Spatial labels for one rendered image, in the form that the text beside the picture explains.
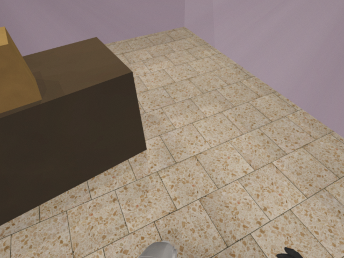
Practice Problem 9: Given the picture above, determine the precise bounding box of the pedestal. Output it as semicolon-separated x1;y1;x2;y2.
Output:
0;37;147;226

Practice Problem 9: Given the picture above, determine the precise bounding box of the carton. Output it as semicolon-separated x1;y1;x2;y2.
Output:
0;26;42;113

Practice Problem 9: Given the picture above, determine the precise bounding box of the right robot hand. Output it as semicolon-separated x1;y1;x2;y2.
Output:
276;247;303;258

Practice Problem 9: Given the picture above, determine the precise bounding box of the left robot thigh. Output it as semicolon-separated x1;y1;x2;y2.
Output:
138;242;177;258

